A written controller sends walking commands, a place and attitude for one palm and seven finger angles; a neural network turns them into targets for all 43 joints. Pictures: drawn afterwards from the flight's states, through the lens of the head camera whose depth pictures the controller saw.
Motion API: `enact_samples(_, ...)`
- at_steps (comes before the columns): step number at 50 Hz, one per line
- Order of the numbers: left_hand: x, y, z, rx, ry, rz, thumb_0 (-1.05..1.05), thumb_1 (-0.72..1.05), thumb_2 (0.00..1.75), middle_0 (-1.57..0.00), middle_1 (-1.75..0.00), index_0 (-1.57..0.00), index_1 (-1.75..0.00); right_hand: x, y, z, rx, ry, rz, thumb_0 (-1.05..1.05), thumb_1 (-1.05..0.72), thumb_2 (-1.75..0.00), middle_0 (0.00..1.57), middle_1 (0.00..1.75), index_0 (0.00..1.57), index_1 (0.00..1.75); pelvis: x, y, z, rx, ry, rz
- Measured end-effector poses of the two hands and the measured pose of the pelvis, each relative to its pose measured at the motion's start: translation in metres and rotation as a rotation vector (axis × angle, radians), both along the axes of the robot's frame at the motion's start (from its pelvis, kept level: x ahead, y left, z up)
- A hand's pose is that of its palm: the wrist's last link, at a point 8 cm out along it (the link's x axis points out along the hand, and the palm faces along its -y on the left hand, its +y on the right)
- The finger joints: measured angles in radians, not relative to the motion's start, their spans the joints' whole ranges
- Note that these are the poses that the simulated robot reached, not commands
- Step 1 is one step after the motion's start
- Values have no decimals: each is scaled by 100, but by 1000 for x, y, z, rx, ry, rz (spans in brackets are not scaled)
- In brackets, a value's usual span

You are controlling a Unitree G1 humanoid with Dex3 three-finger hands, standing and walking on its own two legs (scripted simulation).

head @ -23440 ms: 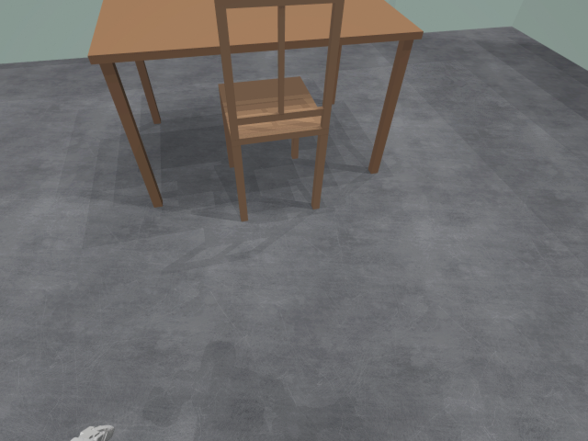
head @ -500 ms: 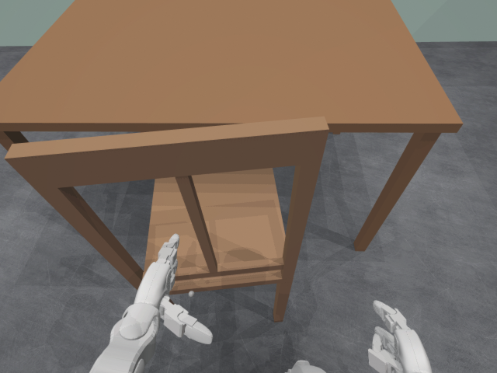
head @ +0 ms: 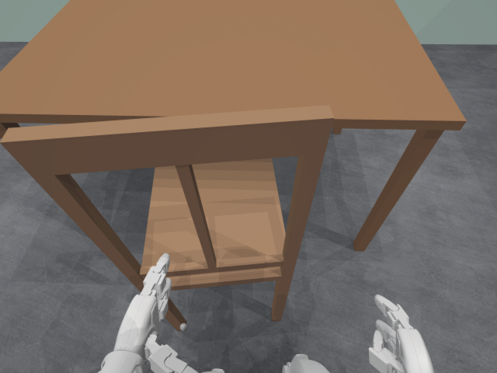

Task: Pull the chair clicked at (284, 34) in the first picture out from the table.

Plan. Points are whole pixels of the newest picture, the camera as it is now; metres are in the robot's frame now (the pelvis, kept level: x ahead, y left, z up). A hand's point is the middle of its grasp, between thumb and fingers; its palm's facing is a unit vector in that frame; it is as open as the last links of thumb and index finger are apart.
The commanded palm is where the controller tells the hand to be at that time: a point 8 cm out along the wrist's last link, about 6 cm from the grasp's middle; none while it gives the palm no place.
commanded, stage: draw the hand back to the body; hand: left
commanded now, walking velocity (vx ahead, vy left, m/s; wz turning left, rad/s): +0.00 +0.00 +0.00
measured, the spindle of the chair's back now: (201, 225) +0.37 +0.10 +0.00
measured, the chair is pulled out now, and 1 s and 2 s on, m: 0.13 0.13 0.13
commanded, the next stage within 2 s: step back with the hand held close in 1.50 s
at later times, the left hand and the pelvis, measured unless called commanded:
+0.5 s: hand (117, 301) +0.21 +0.17 +0.10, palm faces +0.08 -0.97 -0.22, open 17.1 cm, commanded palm +0.17 +0.22 +0.12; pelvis +0.00 -0.01 +0.01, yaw +0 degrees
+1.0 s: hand (12, 266) +0.21 +0.24 +0.19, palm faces +0.37 -0.81 -0.45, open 11.2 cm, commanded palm +0.17 +0.29 +0.21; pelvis +0.02 +0.00 +0.05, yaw -1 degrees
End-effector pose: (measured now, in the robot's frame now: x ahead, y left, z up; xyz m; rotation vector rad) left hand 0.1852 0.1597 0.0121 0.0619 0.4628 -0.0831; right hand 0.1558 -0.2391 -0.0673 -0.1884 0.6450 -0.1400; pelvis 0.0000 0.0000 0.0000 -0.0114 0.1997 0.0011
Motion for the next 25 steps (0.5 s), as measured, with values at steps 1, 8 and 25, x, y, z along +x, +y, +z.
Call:
enact_samples(1, 2, 1, 6, -24, -63, 14, -2, -54, 20, -1, 0, 0, 0, -1, 0, -2, -1, -5, 2, 1, -90, -90, 20, 30, 20, 30, -1, 0, -2, 0, 5, -1)
enact_samples(8, 15, 21, 48, -35, -495, 72, -2, -54, 20, -1, 0, 0, 0, 0, 3, -26, 35, -7, 35, 1, -90, -90, 20, 30, 20, 30, -9, -2, -21, 1, 48, -10)
enact_samples(25, -5, 56, 102, 176, -408, 118, -2, -46, 24, -2, -2, -1, -2, 22, 5, 4, 55, -37, -12, 1, -90, -90, 20, 30, 20, 30, 5, -7, 10, 1, -52, -3)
